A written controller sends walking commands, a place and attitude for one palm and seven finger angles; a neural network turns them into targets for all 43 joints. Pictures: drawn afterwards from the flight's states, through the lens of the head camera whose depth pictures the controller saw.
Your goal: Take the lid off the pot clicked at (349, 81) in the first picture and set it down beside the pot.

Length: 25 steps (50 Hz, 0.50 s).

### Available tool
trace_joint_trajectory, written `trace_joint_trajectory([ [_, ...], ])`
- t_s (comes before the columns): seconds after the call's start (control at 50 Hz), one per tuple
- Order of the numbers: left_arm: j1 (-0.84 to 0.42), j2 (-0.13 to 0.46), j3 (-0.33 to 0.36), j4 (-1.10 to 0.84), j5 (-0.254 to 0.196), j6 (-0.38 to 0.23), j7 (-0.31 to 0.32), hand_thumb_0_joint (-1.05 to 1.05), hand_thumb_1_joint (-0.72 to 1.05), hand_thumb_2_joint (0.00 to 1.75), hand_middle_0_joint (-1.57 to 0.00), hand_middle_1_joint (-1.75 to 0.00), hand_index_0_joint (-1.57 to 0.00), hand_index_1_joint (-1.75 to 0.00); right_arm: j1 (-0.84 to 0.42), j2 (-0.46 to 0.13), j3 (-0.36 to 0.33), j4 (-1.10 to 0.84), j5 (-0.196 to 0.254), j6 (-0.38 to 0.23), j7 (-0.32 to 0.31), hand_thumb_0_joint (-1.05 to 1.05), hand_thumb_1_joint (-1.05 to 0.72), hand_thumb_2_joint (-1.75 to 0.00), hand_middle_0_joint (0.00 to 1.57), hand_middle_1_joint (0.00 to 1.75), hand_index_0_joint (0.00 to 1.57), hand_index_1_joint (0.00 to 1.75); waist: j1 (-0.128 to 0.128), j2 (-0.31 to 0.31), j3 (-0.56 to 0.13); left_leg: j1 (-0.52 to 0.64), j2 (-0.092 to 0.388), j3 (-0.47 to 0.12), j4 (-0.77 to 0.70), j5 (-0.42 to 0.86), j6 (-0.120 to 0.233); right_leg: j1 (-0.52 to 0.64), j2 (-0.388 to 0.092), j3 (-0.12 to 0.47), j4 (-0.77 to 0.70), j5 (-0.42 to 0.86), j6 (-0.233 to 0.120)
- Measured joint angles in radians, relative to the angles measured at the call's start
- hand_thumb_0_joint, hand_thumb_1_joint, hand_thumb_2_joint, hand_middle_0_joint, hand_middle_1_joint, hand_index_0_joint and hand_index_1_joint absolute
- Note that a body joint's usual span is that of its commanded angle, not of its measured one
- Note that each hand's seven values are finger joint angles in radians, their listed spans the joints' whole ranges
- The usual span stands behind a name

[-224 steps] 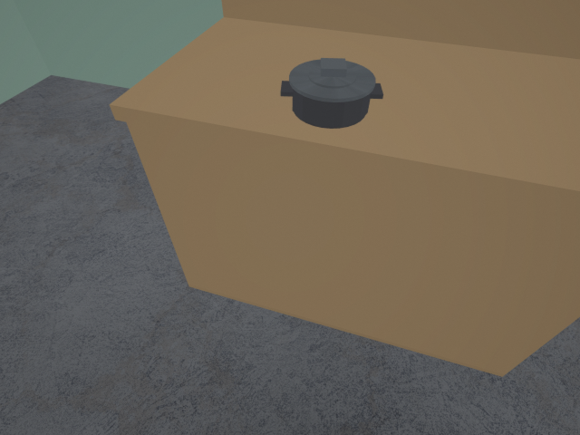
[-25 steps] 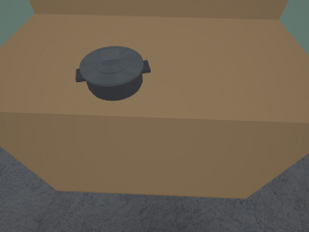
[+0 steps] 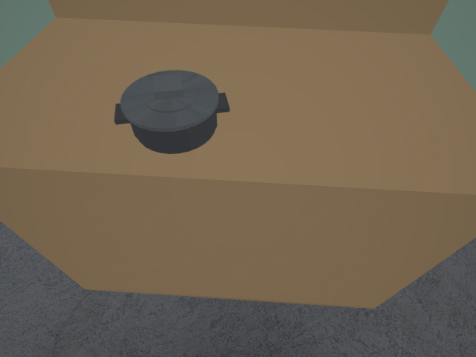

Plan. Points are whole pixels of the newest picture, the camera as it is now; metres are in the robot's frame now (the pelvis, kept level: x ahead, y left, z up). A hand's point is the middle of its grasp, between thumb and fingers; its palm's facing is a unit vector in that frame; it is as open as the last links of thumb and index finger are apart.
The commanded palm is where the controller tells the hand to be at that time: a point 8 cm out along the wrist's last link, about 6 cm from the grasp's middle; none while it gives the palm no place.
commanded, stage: look again from close up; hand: left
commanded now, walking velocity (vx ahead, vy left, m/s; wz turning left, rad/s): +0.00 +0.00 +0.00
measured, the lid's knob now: (168, 86) +0.54 +0.17 +0.16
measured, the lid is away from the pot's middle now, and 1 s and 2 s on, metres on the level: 0.00 0.00 0.00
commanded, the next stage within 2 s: shuffle to correct the standing spot in 0.58 s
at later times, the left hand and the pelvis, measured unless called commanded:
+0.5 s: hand out of the picture +0.01 +0.18 -0.17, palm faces +0.04 -0.98 -0.21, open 7.4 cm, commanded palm none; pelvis -0.01 +0.00 +0.00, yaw +0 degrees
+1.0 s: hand out of the picture -0.01 +0.20 -0.19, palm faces +0.07 -0.98 -0.17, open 7.4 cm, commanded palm none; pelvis +0.01 +0.02 -0.01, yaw +0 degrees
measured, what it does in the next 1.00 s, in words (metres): stands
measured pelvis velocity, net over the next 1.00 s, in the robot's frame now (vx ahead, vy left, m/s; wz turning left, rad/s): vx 0.01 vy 0.02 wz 0.00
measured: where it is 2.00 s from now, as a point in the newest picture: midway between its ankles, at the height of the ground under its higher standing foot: outside the picture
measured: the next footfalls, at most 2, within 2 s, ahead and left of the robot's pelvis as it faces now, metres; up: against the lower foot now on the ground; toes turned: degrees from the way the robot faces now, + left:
right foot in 1.26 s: +0.14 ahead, -0.09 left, +0.00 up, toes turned -2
left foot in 1.68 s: +0.15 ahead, +0.14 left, +0.00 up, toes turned +1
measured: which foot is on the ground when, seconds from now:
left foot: down 0.00-1.00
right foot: down 0.00-0.96, up 0.98-1.00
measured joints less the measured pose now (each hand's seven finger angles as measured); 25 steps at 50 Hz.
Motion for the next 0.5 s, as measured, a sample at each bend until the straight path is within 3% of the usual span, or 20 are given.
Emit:
trace_joint_trajectory([
  [0.5,0.008,-0.01,0.002,0.009,-0.002,-0.002,-0.002,0.01,0.91,0.9,-0.2,-0.3,-0.2,-0.3,0.026,0.013,0.001,0.022,0.0,-0.002,-0.002,0.01,-0.92,-0.89,0.19,0.3,0.2,0.3,-0.003,-0.006,0.003,-0.001,-0.002,-0.004,-0.025,0.031,0.003,0.002,-0.001,-0.005,-0.028,0.032,0.002],
])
